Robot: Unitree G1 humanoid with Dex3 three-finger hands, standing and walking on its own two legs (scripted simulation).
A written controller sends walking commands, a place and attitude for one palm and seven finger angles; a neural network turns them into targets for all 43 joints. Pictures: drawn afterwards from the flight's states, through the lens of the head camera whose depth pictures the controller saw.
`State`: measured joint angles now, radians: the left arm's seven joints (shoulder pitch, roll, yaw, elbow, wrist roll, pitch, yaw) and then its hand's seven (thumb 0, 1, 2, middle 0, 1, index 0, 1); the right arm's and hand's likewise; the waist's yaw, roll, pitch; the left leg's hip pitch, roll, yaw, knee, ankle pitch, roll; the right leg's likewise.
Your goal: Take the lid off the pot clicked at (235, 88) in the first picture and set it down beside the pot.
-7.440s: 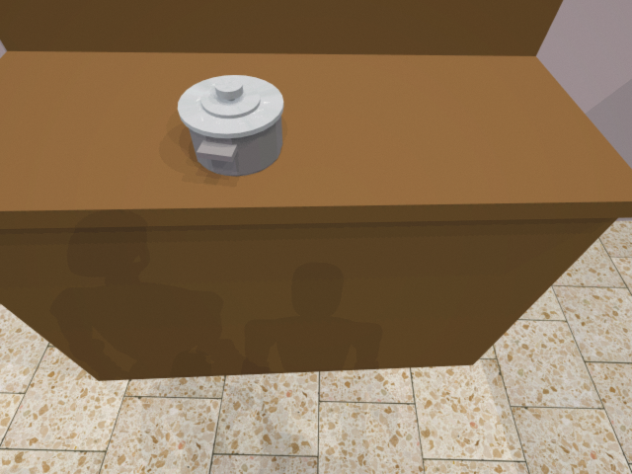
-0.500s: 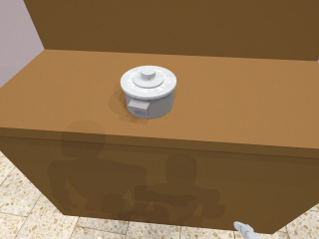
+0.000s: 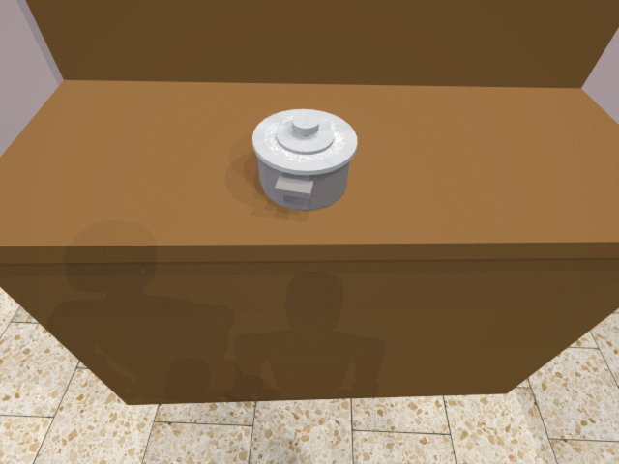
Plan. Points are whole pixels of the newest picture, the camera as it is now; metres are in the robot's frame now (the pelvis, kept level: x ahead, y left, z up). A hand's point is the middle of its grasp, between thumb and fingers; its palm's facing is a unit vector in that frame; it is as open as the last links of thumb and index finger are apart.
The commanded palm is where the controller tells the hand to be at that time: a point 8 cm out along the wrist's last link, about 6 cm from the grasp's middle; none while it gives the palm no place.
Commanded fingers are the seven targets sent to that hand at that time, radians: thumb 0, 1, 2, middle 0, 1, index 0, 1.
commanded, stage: come to a stop and stand still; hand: left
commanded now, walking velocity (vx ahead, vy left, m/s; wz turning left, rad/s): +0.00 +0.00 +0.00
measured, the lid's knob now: (305, 124) +0.55 +0.02 +0.16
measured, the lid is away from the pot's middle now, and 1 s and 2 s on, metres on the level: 0.00 0.00 0.00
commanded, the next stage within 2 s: look again from close up in 0.92 s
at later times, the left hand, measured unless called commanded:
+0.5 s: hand out of the picture -0.13 +0.20 -0.18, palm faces +0.12 -0.98 -0.18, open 7.4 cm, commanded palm none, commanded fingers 0.00 0.90 0.90 -0.20 -0.30 -0.20 -0.30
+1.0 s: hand out of the picture -0.01 +0.25 -0.17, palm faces +0.00 -0.98 -0.20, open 7.4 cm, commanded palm none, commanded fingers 0.00 0.90 0.90 -0.20 -0.30 -0.20 -0.30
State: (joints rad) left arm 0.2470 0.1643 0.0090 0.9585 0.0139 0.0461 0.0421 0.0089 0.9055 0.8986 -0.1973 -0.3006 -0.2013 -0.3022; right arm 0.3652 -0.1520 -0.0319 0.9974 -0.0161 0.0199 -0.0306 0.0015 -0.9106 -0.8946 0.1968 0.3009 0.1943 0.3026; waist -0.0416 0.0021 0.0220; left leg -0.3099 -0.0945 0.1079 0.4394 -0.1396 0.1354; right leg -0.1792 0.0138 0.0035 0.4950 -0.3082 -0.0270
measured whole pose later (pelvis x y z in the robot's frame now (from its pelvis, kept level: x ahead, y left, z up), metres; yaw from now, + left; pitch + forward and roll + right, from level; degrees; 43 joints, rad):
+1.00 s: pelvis -0.05 +0.07 +0.01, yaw +0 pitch +2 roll +1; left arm 0.24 0.18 0.03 1.02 0.02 0.03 0.04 0.01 0.91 0.90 -0.20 -0.30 -0.20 -0.30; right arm 0.36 -0.09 -0.02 1.08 -0.01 -0.01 -0.04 0.00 -0.91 -0.89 0.20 0.30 0.20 0.30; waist -0.04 -0.05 0.01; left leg -0.24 -0.16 0.05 0.28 -0.08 0.13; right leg -0.18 -0.01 0.05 0.46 -0.33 -0.04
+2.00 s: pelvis -0.01 -0.01 +0.01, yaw -1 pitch +0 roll +1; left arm 0.34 0.13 0.00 1.06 0.00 -0.02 0.05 0.01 0.91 0.90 -0.20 -0.30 -0.20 -0.30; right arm 0.29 -0.13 -0.01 1.13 0.00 -0.02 -0.05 0.00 -0.92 -0.89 0.20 0.30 0.19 0.30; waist 0.00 -0.03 0.02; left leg -0.21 -0.05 0.02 0.43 -0.22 0.03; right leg -0.06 0.09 0.04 0.39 -0.33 -0.09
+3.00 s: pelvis -0.03 +0.03 +0.01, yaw +0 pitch -1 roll +0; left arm 0.35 0.13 0.01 1.07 0.00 -0.01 0.05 0.01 0.91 0.90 -0.20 -0.30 -0.20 -0.30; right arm 0.30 -0.12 0.00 1.11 -0.01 -0.02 -0.05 0.01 -0.92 -0.89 0.20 0.30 0.20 0.30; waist 0.00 -0.04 0.03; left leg -0.21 -0.09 0.02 0.41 -0.19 0.08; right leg -0.06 0.05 0.03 0.39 -0.31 -0.05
